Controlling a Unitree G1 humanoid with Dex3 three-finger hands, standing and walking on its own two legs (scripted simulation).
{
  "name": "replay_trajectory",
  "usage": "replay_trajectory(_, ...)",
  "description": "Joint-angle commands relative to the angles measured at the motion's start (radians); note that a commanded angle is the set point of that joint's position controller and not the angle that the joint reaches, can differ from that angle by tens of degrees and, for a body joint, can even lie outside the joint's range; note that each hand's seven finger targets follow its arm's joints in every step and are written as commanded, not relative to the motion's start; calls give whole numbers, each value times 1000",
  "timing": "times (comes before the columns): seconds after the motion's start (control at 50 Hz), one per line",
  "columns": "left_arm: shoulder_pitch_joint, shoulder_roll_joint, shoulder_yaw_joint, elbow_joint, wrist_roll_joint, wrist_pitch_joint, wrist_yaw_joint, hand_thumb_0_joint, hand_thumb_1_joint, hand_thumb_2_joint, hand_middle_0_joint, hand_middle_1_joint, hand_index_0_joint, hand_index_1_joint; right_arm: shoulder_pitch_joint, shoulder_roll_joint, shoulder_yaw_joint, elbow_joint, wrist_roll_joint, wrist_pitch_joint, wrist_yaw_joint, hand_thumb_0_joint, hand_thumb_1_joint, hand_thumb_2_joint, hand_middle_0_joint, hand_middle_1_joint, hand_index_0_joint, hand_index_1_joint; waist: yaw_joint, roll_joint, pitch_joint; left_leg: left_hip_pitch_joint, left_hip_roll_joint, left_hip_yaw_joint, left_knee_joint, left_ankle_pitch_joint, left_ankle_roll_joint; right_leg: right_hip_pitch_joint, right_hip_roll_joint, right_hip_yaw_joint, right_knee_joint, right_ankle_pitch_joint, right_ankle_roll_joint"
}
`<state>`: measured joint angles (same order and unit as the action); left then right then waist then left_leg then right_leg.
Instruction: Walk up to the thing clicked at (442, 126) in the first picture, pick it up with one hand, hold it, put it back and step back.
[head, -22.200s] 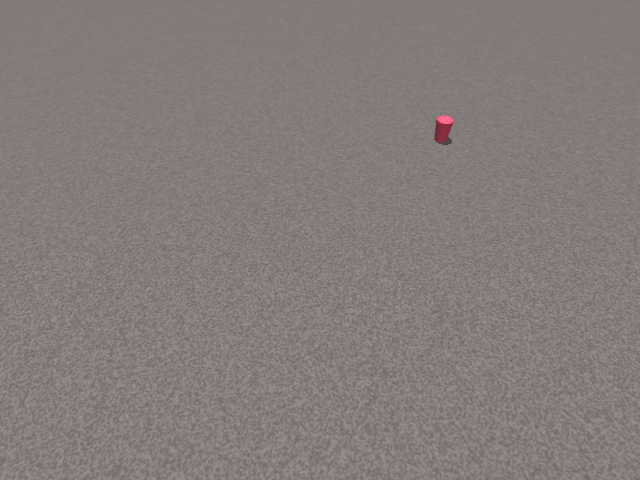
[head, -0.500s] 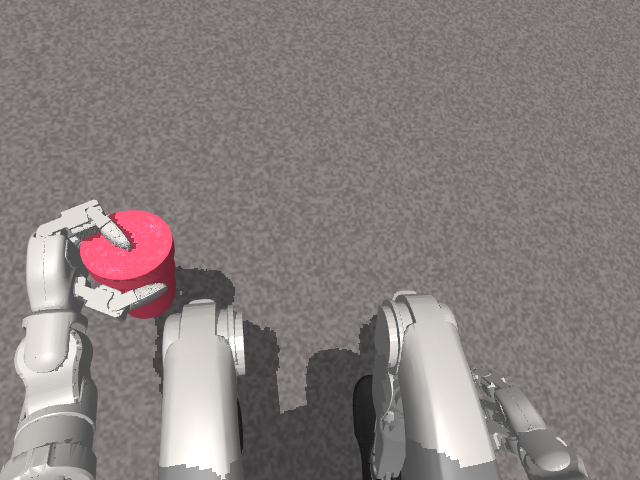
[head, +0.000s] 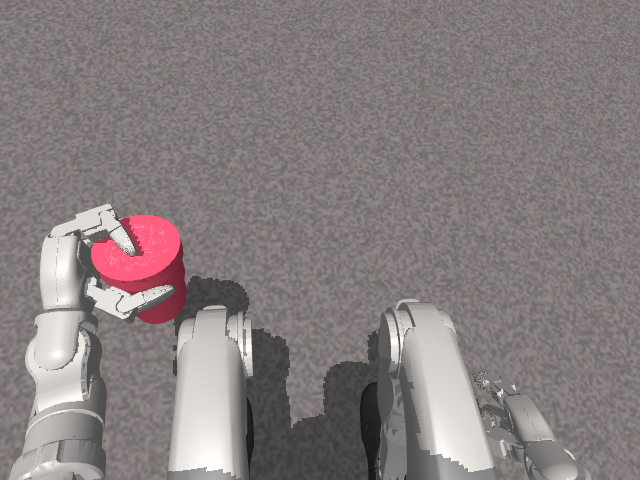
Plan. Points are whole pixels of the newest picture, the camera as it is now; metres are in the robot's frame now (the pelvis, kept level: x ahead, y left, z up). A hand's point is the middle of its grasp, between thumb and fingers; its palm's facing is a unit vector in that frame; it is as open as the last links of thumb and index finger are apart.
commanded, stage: settle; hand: left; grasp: from the side
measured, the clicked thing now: (149, 276) +0.37 +0.23 -0.08
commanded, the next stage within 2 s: lift in 0.20 s
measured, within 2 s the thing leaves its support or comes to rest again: neither
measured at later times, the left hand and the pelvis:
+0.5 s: hand (124, 246) +0.38 +0.23 -0.01, palm faces +0.10 -0.99 -0.07, open 8.0 cm; pelvis +0.00 +0.00 +0.02, yaw +1 degrees
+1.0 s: hand (78, 219) +0.36 +0.22 +0.11, palm faces +0.10 -0.99 -0.08, open 7.9 cm; pelvis +0.01 +0.00 +0.11, yaw +2 degrees
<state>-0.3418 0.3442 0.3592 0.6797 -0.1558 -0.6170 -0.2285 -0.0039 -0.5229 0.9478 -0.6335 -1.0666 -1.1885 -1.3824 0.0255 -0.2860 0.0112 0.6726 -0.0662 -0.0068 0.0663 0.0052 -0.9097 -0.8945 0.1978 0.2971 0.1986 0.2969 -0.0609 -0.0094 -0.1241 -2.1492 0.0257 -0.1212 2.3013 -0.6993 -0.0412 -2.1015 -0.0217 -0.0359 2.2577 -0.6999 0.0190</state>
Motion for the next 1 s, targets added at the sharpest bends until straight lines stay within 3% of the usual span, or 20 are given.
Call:
replay_trajectory(0.0,-288,226,82,-278,-43,-105,2,0,143,1338,-1344,-1491,-1349,-1503,85,-191,-76,-72,1,-27,-17,0,-900,-899,199,300,199,300,12,143,-651,443,-20,81,-289,112,57,341,34,-39,-269,154,-56)
replay_trajectory(0.02,-283,236,90,-278,-45,-105,2,0,144,1326,-1347,-1481,-1351,-1493,77,-189,-74,-77,3,-27,-19,0,-901,-899,199,300,199,300,22,146,-648,442,-23,83,-300,95,57,335,34,-40,-272,133,-58)
replay_trajectory(0.06,-221,168,48,-186,-52,-90,-11,0,157,1336,-1332,-1481,-1338,-1492,72,-191,-73,-77,8,-30,-18,0,-897,-898,200,300,199,300,3,126,-592,426,-24,81,-308,80,59,319,35,-45,-277,122,-57)
replay_trajectory(0.14,-318,237,82,-283,-46,-104,-11,0,139,1312,-1330,-1465,-1336,-1475,87,-191,-76,-74,5,-33,-24,0,-902,-899,199,300,199,300,22,155,-662,468,-23,87,-309,110,57,342,32,-34,-281,147,-59)
replay_trajectory(0.18,-244,173,60,-191,-49,-91,-15,0,170,1322,-1315,-1454,-1320,-1465,79,-194,-74,-78,10,-35,-21,0,-895,-898,200,300,199,300,12,135,-622,467,-23,78,-320,123,54,316,31,-45,-270,155,-61)
replay_trajectory(0.2,-288,208,86,-232,-48,-97,-11,0,167,1321,-1311,-1452,-1316,-1464,83,-193,-77,-76,8,-36,-24,0,-897,-899,200,300,199,300,18,141,-634,471,-21,80,-317,117,55,318,32,-42,-276,151,-60)
replay_trajectory(0.26,-330,239,96,-277,-50,-108,-5,0,166,1331,-1323,-1464,-1329,-1476,93,-183,-75,-70,6,-37,-26,0,-896,-898,200,300,199,300,18,126,-662,449,-25,90,-315,97,60,372,30,-25,-301,133,-55)
replay_trajectory(0.28,-286,199,69,-217,-51,-100,-11,0,181,1331,-1324,-1464,-1331,-1474,91,-180,-72,-72,9,-38,-25,0,-898,-898,200,300,199,300,5,116,-632,443,-27,88,-321,92,61,357,31,-30,-301,127,-55)
replay_trajectory(0.3,-297,198,71,-221,-51,-100,-13,0,136,1251,-1383,-1524,-1411,-1499,90,-184,-75,-71,10,-42,-25,0,-937,-900,200,299,200,299,5,113,-619,439,-25,87,-326,79,61,344,33,-32,-304,114,-57)
replay_trajectory(0.34,-264,196,78,-188,-59,-97,-19,0,60,1235,-1309,-1486,-1348,-1465,89,-187,-79,-73,12,-43,-26,0,-936,-901,201,299,200,299,13,103,-629,442,-26,92,-321,94,63,365,31,-24,-314,128,-55)
replay_trajectory(0.38,-333,227,78,-303,-62,-104,-27,0,31,1214,-1299,-1469,-1338,-1448,98,-188,-81,-72,12,-45,-29,0,-938,-901,201,299,200,299,16,149,-678,477,-26,96,-330,107,60,382,29,-19,-316,141,-57)
replay_trajectory(0.42,-228,191,69,-228,-69,-80,-38,0,51,1218,-1296,-1467,-1334,-1446,102,-191,-84,-72,20,-46,-31,0,-935,-901,201,299,200,299,19,126,-661,494,-26,94,-345,119,60,389,31,-23,-326,148,-57)
replay_trajectory(0.52,-226,229,92,-362,-81,-56,-37,0,53,1201,-1288,-1453,-1329,-1429,110,-191,-89,-95,36,-47,-41,0,-932,-899,201,299,200,299,43,151,-712,554,-26,86,-392,141,57,416,29,-25,-349,163,-63)
replay_trajectory(0.6,-200,173,48,-387,-94,-20,-29,0,107,1219,-1286,-1460,-1329,-1433,107,-183,-89,-102,47,-52,-48,0,-923,-897,201,299,200,299,21,127,-675,557,-25,82,-416,147,62,437,29,-22,-387,176,-59)
replay_trajectory(0.64,-192,198,68,-455,-92,-11,-20,0,108,1216,-1278,-1452,-1322,-1424,110,-181,-94,-110,51,-53,-51,0,-918,-895,201,299,200,299,36,138,-696,585,-23,75,-444,145,60,450,27,-22,-399,172,-61)
replay_trajectory(0.68,-161,147,20,-455,-95,7,-21,0,85,1215,-1270,-1446,-1314,-1419,97,-177,-93,-122,57,-56,-53,0,-918,-896,201,299,200,299,21,133,-648,588,-20,73,-466,117,61,437,28,-20,-426,149,-60)
replay_trajectory(0.74,-156,180,39,-540,-104,25,-7,0,137,1230,-1280,-1455,-1324,-1428,110,-173,-97,-129,65,-59,-59,0,-915,-895,201,299,200,299,35,137,-704,642,-22,72,-494,128,61,491,28,-12,-465,159,-58)
replay_trajectory(0.84,-42,101,-15,-552,-108,84,20,0,137,1255,-1290,-1479,-1336,-1451,106,-154,-96,-152,80,-66,-68,0,-908,-893,201,299,200,299,21,80,-639,654,-18,74,-550,134,66,566,27,-2,-550,165,-49)
replay_trajectory(0.88,-92,171,22,-700,-105,85,41,0,111,1246,-1293,-1478,-1339,-1450,104,-151,-96,-158,83,-66,-72,0,-909,-893,201,299,200,299,54,120,-684,706,-18,75,-587,132,63,611,25,8,-576,160,-53)
replay_trajectory(0.98,-10,111,-33,-763,-107,138,82,0,135,1254,-1278,-1475,-1325,-1445,115,-137,-95,-170,97,-67,-86,0,-901,-891,201,299,200,299,32,102,-665,820,-17,61,-680,153,58,693,26,3,-659,189,-47)
